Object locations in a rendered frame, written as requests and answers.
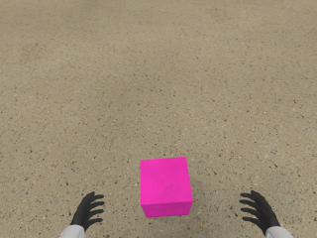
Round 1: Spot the right robot hand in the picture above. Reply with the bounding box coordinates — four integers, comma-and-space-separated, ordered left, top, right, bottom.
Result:
239, 190, 281, 236

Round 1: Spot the carton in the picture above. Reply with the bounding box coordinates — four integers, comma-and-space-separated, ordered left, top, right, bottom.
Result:
141, 157, 193, 218

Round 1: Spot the left robot hand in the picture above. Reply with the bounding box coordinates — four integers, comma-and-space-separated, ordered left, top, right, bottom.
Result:
70, 191, 105, 233

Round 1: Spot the robot right forearm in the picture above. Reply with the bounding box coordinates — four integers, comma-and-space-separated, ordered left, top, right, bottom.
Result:
265, 226, 293, 238

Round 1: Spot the robot left forearm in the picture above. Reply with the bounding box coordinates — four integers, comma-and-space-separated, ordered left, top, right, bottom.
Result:
58, 224, 85, 238

